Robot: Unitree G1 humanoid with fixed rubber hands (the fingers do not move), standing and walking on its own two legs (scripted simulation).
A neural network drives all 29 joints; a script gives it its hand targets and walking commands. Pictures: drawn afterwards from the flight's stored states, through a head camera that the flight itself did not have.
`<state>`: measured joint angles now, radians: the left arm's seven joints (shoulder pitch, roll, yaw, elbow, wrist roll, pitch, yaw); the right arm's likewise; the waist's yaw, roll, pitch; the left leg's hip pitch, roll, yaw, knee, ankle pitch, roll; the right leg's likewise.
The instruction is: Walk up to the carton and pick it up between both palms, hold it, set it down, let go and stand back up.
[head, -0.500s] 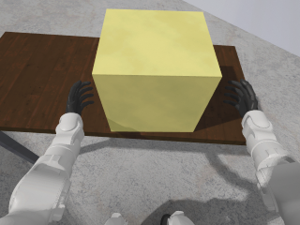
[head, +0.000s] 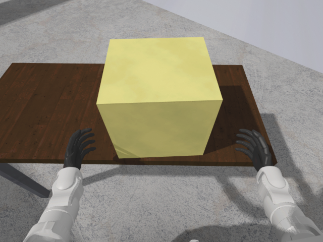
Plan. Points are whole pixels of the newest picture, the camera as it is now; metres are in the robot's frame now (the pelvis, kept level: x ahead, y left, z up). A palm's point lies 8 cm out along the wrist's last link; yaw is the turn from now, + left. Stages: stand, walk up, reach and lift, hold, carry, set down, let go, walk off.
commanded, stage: set down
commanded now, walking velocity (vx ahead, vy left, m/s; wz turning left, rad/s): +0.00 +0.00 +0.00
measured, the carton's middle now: (159, 100) +0.54 +0.02 +0.00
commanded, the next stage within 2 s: none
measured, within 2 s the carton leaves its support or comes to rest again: neither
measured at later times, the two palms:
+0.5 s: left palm (60, 195) +0.24 +0.25 -0.01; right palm (270, 194) +0.25 -0.25 -0.01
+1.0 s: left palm (65, 212) +0.21 +0.23 -0.01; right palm (273, 215) +0.20 -0.24 -0.01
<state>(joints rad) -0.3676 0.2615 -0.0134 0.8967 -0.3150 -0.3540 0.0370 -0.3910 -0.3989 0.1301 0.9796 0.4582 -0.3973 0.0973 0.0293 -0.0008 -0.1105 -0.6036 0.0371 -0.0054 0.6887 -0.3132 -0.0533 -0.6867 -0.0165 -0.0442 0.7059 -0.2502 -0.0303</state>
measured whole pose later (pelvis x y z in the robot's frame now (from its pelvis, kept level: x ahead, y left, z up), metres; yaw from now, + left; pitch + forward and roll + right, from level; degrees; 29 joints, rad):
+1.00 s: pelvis +0.03 +0.03 +0.03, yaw -3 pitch -4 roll +0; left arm 0.25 0.15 -0.04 0.50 -0.10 -0.30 0.12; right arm 0.15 -0.35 0.05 0.78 0.33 -0.46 0.16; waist 0.05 -0.01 0.04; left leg -0.08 0.04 0.05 0.46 -0.30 -0.02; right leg -0.18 0.00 0.01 0.48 -0.22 0.00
